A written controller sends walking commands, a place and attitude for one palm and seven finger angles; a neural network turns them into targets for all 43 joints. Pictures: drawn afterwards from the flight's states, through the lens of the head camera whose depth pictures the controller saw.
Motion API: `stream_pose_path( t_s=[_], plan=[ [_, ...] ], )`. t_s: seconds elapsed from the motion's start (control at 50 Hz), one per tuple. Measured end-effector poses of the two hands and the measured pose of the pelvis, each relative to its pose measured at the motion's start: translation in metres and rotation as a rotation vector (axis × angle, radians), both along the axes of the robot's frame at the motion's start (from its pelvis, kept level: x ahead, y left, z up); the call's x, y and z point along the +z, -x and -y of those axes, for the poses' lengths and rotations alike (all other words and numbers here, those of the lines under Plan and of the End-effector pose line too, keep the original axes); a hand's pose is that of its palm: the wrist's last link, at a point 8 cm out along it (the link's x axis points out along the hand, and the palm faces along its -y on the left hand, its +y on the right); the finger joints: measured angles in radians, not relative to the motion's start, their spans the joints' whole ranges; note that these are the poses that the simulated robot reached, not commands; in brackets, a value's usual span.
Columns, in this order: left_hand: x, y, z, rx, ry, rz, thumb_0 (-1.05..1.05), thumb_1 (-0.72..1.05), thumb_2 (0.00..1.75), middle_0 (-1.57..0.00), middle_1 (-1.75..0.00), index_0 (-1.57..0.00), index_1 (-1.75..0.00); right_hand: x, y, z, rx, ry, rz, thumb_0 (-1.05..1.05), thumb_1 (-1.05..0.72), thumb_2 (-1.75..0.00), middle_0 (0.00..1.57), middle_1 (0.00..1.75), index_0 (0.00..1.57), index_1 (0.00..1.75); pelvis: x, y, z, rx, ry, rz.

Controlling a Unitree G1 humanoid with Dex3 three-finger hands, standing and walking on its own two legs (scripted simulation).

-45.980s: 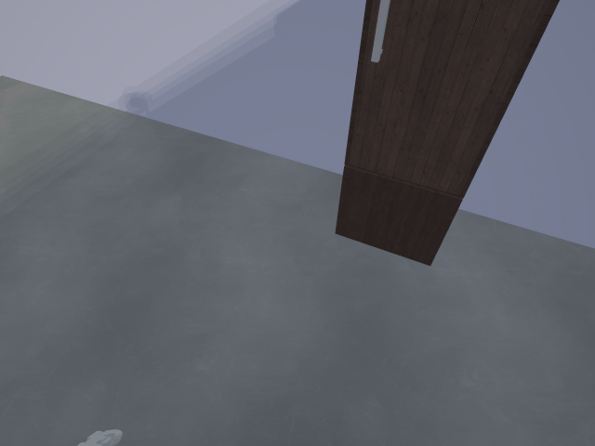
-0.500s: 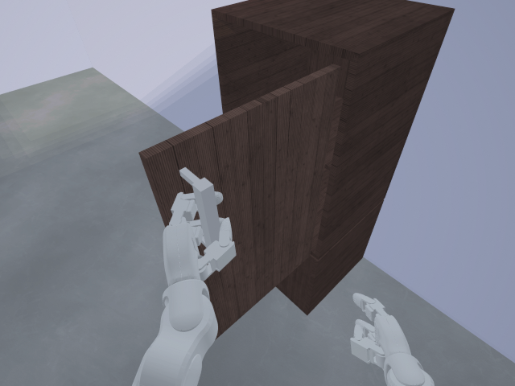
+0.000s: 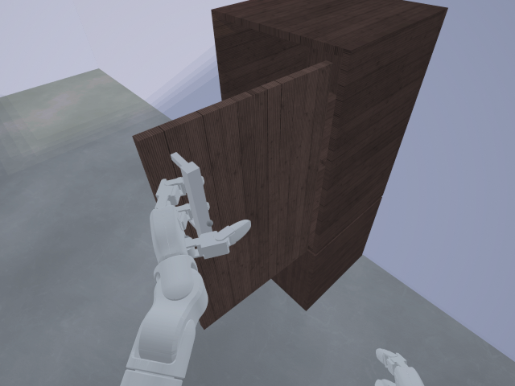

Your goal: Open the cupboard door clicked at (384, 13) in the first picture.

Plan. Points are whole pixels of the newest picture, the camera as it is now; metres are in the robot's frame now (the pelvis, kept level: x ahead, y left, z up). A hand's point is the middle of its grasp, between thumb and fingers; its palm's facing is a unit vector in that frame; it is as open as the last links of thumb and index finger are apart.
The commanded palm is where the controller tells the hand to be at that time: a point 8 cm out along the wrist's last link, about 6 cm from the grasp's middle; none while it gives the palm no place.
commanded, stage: open thumb and fingers to let go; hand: left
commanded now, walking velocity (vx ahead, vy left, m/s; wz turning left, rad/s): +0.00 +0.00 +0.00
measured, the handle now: (192, 199) +0.36 +0.14 +0.14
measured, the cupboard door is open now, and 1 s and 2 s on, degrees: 87 87 87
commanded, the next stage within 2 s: slide the hand sideways off the handle in 0.38 s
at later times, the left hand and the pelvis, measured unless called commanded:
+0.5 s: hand (215, 222) +0.31 +0.09 +0.14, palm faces +0.34 -0.94 +0.02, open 15.3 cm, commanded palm +0.26 +0.14 +0.13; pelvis -0.02 +0.02 +0.00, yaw +0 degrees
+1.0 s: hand (197, 251) +0.26 +0.11 +0.13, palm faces -0.04 -1.00 -0.03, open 16.4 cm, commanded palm +0.23 +0.16 +0.13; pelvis -0.02 +0.02 +0.00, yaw -1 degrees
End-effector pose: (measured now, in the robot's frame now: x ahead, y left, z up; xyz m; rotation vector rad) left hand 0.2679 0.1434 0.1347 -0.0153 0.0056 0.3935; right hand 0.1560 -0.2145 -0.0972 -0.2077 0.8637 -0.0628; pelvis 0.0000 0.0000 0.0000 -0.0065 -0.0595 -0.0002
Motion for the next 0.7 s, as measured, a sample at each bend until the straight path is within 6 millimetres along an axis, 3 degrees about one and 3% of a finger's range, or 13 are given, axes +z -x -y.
stream_pose_path(
  t_s=[0.18,0.4,0.5,0.64,0.7],
  plan=[
    [0.003,-0.001,0.005,-0.005,0.006,0.011,0.0,-0.41,0.34,-0.29,-1.08,-0.29,-1.08,0.007,0.007,0.0,-0.01,0.013,0.047,0.01,-0.91,-0.89,0.2,0.3,0.2,0.3,0.002,0.015,-0.004,-0.001,0.003,0.013],
    [0.004,-0.001,0.011,-0.03,0.011,0.013,-0.01,-0.5,0.31,-0.24,-0.63,-0.24,-0.65,0.014,0.001,-0.03,0.026,-0.028,0.076,0.01,-0.9,-0.89,0.2,0.3,0.2,0.3,0.003,0.021,-0.014,-0.004,0.005,0.016],
    [0.003,0.0,0.008,-0.041,0.004,0.015,-0.01,-0.5,0.31,-0.28,-0.57,-0.3,-0.53,0.015,0.0,-0.04,0.035,-0.032,0.065,0.01,-0.9,-0.89,0.2,0.3,0.2,0.3,0.003,0.022,-0.018,-0.006,0.006,0.019],
    [0.001,0.0,-0.018,-0.382,-0.144,0.043,-0.01,-0.5,0.3,-0.23,-0.43,-0.18,-0.4,0.017,0.01,-0.04,0.025,-0.011,0.072,0.01,-0.9,-0.89,0.2,0.3,0.2,0.3,0.002,0.025,-0.022,-0.004,-0.003,0.025],
    [0.002,0.0,-0.023,-0.488,-0.086,0.035,-0.01,-0.5,0.3,-0.2,-0.38,-0.14,-0.36,0.017,0.014,-0.037,0.011,-0.011,0.1,0.01,-0.9,-0.89,0.2,0.3,0.2,0.3,0.001,0.027,-0.026,-0.002,-0.001,0.031]
  ],
)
